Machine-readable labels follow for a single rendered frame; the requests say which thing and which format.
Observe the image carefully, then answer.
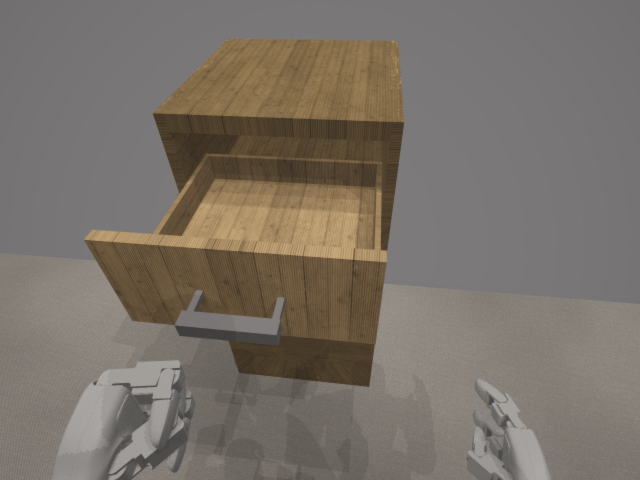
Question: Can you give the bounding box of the handle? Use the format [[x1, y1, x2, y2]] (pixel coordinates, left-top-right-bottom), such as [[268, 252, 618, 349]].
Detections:
[[174, 290, 285, 346]]

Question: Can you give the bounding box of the robot left hand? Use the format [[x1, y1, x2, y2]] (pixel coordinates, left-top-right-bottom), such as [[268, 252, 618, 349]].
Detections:
[[51, 360, 196, 480]]

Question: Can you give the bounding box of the robot right hand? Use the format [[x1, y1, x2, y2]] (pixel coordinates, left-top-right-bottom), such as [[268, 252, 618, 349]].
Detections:
[[467, 379, 551, 480]]

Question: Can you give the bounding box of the drawer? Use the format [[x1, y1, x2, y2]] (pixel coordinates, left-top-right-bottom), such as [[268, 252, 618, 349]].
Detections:
[[84, 154, 387, 344]]

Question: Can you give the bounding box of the cabinet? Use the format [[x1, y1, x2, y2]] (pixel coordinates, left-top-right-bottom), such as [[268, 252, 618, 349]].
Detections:
[[153, 39, 404, 387]]

